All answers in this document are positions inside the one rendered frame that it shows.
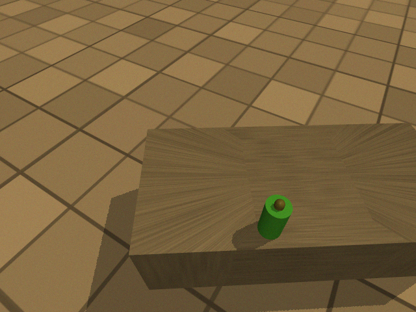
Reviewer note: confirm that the bottle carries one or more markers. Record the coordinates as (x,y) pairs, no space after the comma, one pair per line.
(275,214)

